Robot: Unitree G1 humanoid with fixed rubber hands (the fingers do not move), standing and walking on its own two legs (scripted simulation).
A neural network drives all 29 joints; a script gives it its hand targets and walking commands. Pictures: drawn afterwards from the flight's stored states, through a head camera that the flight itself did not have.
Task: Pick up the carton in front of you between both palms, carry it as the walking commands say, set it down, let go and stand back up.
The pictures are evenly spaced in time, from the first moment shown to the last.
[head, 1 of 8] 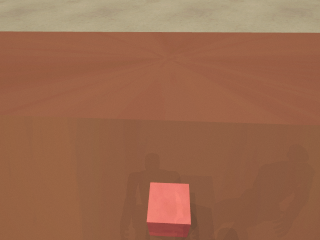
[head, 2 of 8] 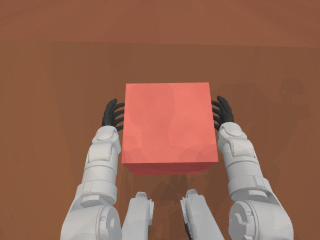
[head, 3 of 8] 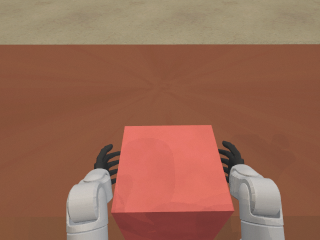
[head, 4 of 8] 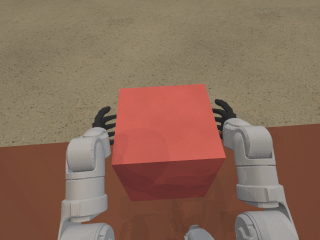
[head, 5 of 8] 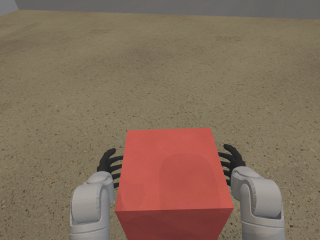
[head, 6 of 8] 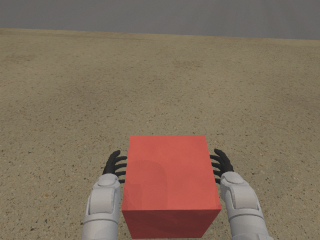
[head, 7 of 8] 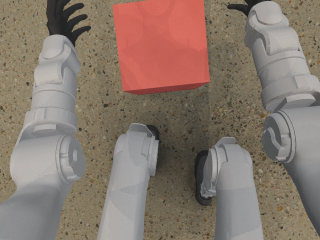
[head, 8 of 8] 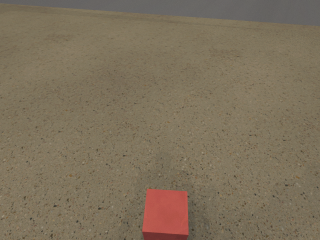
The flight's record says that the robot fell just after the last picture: no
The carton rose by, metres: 0.67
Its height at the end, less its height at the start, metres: -0.43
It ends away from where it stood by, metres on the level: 6.33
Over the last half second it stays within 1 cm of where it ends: yes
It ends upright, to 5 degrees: yes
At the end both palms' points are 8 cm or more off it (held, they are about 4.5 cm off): yes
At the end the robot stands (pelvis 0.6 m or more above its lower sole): yes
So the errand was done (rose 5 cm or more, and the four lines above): yes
